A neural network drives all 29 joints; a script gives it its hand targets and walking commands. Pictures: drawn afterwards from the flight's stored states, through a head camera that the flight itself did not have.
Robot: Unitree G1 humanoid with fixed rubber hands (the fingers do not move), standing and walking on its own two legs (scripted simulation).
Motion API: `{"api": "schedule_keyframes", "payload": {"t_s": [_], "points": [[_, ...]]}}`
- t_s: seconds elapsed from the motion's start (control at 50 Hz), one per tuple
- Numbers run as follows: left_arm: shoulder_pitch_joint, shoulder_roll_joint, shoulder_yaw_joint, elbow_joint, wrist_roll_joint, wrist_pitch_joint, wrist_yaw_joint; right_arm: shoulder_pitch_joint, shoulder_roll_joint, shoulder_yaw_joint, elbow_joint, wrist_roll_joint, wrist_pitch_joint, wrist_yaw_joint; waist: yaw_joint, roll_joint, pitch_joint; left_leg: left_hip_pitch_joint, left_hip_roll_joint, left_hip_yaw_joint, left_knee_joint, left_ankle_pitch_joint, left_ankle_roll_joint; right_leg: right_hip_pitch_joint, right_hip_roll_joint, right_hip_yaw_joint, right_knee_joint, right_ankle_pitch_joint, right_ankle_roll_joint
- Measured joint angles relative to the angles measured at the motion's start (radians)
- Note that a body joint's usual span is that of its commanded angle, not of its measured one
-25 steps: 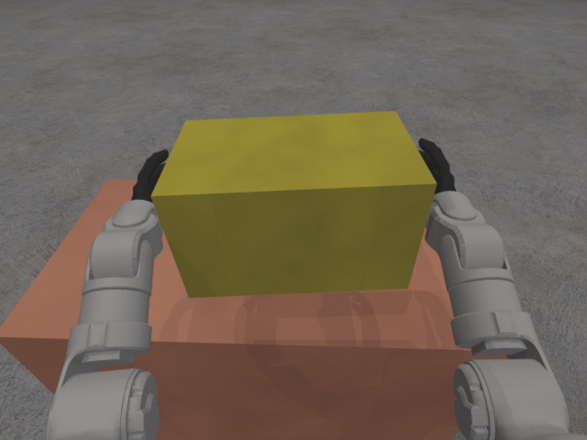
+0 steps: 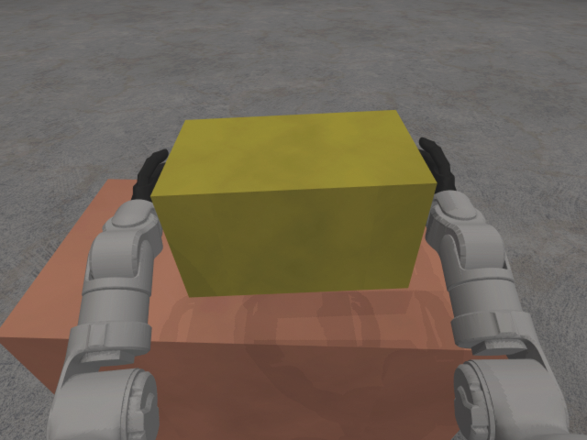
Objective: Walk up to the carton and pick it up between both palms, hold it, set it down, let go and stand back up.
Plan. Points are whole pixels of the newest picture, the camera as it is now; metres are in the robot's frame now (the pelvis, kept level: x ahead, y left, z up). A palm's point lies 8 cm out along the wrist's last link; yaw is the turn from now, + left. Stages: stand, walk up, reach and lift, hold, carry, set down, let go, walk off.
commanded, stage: hold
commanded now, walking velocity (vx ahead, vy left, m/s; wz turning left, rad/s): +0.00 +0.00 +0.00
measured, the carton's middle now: (294, 202) +0.38 +0.00 +0.17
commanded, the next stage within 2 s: set down in 0.08 s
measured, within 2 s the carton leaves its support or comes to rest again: neither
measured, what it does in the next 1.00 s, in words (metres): stands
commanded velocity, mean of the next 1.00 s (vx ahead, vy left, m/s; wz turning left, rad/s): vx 0.00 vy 0.00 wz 0.00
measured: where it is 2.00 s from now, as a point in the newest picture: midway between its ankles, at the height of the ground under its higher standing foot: outside the picture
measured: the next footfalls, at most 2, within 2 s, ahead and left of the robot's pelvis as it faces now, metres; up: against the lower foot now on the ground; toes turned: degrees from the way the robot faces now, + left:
none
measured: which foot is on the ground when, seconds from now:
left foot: down 0.00-1.00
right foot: down 0.00-1.00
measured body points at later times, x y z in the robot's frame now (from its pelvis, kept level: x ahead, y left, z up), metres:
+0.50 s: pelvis +0.01 +0.00 +0.00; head -0.01 -0.01 +0.45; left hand +0.40 +0.20 +0.16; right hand +0.41 -0.19 +0.16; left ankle +0.04 +0.15 -0.74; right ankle +0.06 -0.10 -0.74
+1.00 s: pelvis +0.04 +0.01 +0.01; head +0.06 +0.00 +0.46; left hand +0.43 +0.20 +0.11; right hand +0.43 -0.19 +0.12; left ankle +0.04 +0.15 -0.74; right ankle +0.06 -0.10 -0.74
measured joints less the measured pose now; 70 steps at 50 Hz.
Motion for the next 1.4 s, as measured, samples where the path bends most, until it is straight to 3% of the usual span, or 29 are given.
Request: {"api": "schedule_keyframes", "payload": {"t_s": [0.22, 0.34, 0.46, 0.64, 0.96, 1.24, 1.4], "points": [[0.007, -0.013, 0.014, 0.0, 0.008, -0.02, -0.004, 0.0, 0.003, -0.005, 0.002, 0.0, -0.013, 0.001, 0.0, 0.0, 0.018, 0.022, 0.0, 0.0, -0.012, 0.002, 0.002, 0.02, 0.0, 0.0, -0.008, 0.0, 0.0], [0.007, -0.034, 0.046, 0.0, 0.016, -0.097, -0.005, -0.006, 0.031, -0.053, 0.03, 0.0, -0.106, 0.016, 0.0, 0.0, 0.02, 0.024, 0.0, 0.0, -0.02, 0.002, 0.002, 0.021, 0.0, 0.0, -0.014, -0.001, 0.0], [0.007, -0.051, 0.104, 0.055, 0.073, -0.178, -0.05, -0.016, 0.082, -0.098, 0.109, -0.047, -0.201, 0.038, 0.0, 0.0, 0.059, 0.048, 0.0, 0.0, -0.037, 0.002, 0.003, 0.041, 0.0, 0.0, -0.022, -0.005, 0.0], [0.017, -0.061, 0.105, 0.06, 0.073, -0.3, -0.057, 0.033, 0.094, -0.099, 0.072, -0.064, -0.321, 0.038, 0.0, -0.001, 0.121, 0.052, 0.0, 0.0, -0.045, -0.006, 0.0, 0.048, 0.0, 0.0, -0.035, -0.011, 0.0], [0.072, -0.109, 0.105, 0.06, 0.073, -0.366, -0.064, 0.14, 0.094, -0.096, 0.007, -0.064, -0.369, 0.039, 0.0, -0.001, 0.122, 0.052, 0.001, 0.001, -0.046, -0.038, 0.001, 0.062, 0.0, 0.0, -0.066, -0.027, 0.008], [0.085, -0.116, 0.105, 0.068, 0.073, -0.379, -0.062, 0.151, 0.093, -0.094, 0.088, -0.072, -0.45, 0.05, 0.0, -0.001, 0.124, 0.052, 0.001, 0.001, -0.046, -0.035, 0.002, 0.063, 0.0, 0.0, -0.067, -0.025, 0.008], [0.085, -0.114, 0.105, 0.148, 0.073, -0.446, -0.059, 0.145, 0.097, -0.107, 0.162, -0.118, -0.51, 0.061, 0.0, -0.001, 0.125, 0.052, 0.001, 0.001, -0.046, -0.037, 0.003, 0.063, 0.0, 0.0, -0.067, -0.026, 0.008]]}}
